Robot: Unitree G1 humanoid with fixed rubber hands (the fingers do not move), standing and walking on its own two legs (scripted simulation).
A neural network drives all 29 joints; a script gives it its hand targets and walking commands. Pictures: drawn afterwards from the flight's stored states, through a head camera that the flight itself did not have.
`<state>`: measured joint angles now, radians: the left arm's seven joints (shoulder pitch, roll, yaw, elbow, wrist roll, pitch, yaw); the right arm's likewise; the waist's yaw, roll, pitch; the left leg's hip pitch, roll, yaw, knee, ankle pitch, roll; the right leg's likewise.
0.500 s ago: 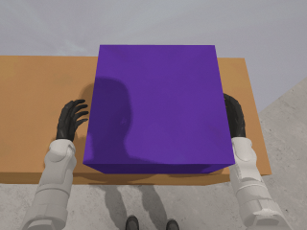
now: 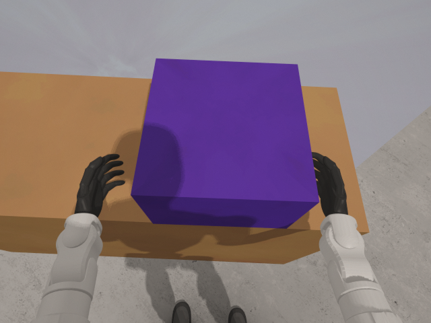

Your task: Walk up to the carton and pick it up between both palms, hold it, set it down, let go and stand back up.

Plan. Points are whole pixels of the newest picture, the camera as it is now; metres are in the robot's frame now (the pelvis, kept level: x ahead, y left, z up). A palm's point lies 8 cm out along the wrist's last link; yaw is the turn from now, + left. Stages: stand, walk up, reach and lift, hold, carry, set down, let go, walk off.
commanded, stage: set down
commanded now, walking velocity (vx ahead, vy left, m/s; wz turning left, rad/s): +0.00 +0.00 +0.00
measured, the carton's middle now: (223, 146) +0.46 +0.00 -0.01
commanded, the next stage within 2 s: none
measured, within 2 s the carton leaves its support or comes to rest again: neither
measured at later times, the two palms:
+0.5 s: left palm (57, 282) +0.21 +0.25 +0.00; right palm (371, 288) +0.21 -0.22 +0.02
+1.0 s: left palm (50, 291) +0.20 +0.28 -0.04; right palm (343, 296) +0.20 -0.18 -0.01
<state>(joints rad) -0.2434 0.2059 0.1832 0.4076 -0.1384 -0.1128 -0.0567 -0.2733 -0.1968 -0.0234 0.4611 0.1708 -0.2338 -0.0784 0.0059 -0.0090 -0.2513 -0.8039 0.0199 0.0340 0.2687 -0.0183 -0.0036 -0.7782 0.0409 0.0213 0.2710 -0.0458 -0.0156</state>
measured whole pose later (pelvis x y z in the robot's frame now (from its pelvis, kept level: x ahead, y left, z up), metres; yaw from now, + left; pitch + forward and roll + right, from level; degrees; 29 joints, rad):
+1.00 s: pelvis +0.00 +0.04 +0.01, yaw +0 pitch +5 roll -2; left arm 0.19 0.25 -0.01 0.39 -0.18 -0.13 0.04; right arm 0.19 -0.20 -0.02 0.46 0.17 -0.24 0.00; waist 0.01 -0.03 -0.05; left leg -0.38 0.00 0.04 0.50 -0.22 0.00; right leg -0.30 0.03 0.04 0.39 -0.18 -0.02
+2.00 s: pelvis +0.01 +0.03 +0.01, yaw +1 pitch +2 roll -2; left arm 0.30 0.22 -0.01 0.41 -0.11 0.03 0.05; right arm 0.26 -0.20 -0.02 0.63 0.17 -0.22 0.07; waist 0.01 -0.01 -0.03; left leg -0.29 0.00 0.02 0.48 -0.23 0.00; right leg -0.21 0.03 0.03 0.39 -0.21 0.01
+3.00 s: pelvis +0.02 +0.03 +0.01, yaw +1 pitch +2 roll -2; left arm 0.27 0.20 -0.01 0.46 -0.06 0.11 0.05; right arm 0.22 -0.20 -0.02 0.77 0.12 -0.23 0.07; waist 0.01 -0.01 0.01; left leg -0.29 0.00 0.02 0.48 -0.24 0.00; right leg -0.21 0.03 0.03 0.39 -0.22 0.01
